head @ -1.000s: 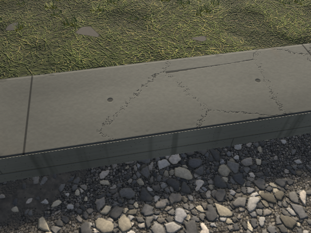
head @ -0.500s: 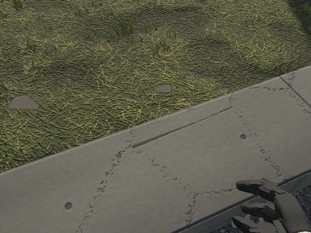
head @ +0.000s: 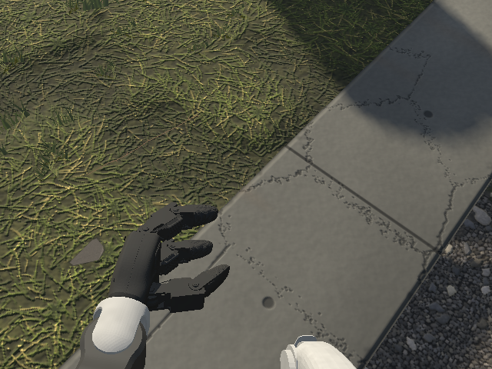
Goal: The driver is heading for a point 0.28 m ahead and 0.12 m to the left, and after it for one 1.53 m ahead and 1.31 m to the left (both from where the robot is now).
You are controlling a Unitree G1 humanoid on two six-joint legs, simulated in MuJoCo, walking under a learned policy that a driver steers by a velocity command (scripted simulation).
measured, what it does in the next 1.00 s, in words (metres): climbs, turning left: left foot, then right foot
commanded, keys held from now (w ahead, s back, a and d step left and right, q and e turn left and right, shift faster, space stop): w+q+shift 1.00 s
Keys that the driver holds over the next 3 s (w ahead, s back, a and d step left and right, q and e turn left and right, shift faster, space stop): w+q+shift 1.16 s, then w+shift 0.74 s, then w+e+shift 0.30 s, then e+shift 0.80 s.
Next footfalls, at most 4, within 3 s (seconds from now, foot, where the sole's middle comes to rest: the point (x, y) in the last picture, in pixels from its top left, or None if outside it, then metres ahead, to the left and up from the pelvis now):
0.38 left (197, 302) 0.48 0.07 -0.62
0.76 right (191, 145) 0.93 0.06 -0.62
1.24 left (37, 123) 1.05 0.49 -0.62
1.66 right None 1.38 0.85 -0.62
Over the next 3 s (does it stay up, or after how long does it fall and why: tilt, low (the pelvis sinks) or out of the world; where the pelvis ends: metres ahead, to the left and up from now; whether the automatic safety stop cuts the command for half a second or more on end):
stays up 1.52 1.56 0.14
